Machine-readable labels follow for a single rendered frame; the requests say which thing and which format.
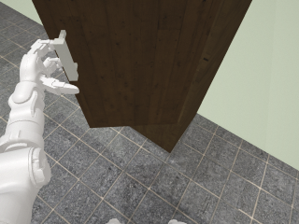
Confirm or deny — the cupboard door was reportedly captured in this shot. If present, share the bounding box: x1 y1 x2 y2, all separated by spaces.
32 0 221 128

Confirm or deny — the left robot hand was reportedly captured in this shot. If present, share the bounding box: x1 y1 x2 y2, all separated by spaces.
20 39 79 95

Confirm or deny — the left robot upper arm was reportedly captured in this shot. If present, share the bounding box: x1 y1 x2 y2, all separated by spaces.
0 147 51 224

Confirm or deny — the left robot shin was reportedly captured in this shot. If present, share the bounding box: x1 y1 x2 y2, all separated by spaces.
109 218 119 222

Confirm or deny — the handle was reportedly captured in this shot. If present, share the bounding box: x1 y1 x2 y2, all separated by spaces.
52 30 78 81

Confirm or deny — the left robot forearm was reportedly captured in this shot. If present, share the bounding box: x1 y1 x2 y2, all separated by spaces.
0 81 45 154

